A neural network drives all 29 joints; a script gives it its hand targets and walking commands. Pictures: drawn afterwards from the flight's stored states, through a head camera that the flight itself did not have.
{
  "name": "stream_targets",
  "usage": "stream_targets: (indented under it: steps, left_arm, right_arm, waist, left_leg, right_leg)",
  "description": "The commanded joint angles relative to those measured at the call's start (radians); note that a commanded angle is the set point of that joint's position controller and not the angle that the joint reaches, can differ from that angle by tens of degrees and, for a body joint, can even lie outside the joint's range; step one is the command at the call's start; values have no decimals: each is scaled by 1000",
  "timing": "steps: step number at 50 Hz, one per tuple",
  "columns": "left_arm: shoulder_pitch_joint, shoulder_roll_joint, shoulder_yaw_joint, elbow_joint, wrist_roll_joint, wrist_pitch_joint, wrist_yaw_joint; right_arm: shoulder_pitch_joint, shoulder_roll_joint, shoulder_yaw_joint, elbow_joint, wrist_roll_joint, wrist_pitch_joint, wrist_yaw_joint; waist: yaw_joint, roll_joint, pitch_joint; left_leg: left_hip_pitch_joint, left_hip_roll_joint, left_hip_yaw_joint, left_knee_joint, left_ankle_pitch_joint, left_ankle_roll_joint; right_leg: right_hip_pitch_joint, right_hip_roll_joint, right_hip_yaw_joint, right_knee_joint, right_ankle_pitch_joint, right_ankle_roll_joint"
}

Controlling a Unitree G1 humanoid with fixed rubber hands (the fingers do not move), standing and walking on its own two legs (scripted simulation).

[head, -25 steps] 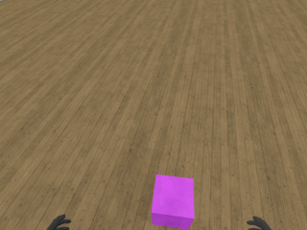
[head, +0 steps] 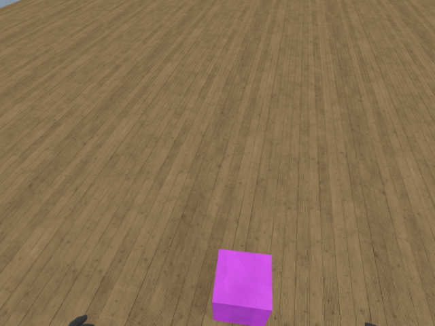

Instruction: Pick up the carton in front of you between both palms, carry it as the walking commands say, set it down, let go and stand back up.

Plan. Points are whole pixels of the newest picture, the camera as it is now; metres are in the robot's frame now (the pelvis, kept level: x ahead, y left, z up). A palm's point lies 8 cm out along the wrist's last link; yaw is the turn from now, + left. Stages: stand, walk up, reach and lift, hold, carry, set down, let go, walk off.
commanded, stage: stand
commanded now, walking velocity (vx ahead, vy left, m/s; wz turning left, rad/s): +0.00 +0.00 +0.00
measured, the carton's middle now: (241, 288) +0.41 -0.07 -0.65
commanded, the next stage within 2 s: none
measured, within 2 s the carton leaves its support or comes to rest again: neither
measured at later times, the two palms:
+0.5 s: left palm out of the picture +0.09 +0.31 -0.10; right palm out of the picture +0.07 -0.30 -0.10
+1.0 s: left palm out of the picture +0.09 +0.31 -0.10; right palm out of the picture +0.06 -0.31 -0.10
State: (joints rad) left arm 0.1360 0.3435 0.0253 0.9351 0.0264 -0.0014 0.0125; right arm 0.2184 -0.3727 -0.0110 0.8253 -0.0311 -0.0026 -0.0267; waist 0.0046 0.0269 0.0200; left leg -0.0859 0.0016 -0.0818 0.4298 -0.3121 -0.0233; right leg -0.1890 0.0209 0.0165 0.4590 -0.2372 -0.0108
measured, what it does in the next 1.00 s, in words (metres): stands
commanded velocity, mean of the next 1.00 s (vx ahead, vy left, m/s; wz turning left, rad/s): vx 0.00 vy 0.00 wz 0.00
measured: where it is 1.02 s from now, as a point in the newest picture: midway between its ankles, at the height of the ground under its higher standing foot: outside the picture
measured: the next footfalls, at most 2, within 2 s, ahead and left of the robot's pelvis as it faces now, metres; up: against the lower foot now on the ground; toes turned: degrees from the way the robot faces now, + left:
none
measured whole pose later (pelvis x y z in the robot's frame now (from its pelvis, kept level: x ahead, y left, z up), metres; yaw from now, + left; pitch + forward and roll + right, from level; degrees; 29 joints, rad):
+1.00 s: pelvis -0.02 +0.00 +0.00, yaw -2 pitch -2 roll +0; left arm 0.10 0.38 0.01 1.04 0.02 -0.01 0.00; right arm 0.17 -0.40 -0.01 0.97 -0.02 -0.01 -0.01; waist 0.00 0.02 0.03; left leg -0.07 0.00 -0.05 0.37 -0.26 -0.02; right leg -0.19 0.02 0.05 0.41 -0.18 0.00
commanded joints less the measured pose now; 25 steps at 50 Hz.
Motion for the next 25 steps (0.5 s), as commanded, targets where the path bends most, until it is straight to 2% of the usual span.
stream_targets:
  steps: [1, 25]
  left_arm:
    - [-39, 165, 31, -37, -2, -11, 2]
    - [-57, 193, 19, 39, -8, -12, -3]
  right_arm:
    - [-17, -153, -33, -38, 1, -13, -3]
    - [-44, -176, -27, 58, 9, -17, 5]
  waist:
    - [1, -23, -20]
    - [2, -26, -10]
  left_leg:
    - [-79, 76, -45, -74, 205, 24]
    - [-68, 88, -43, -114, 162, 32]
  right_leg:
    - [68, -102, 98, -71, 196, -14]
    - [57, -111, 124, -102, 160, -19]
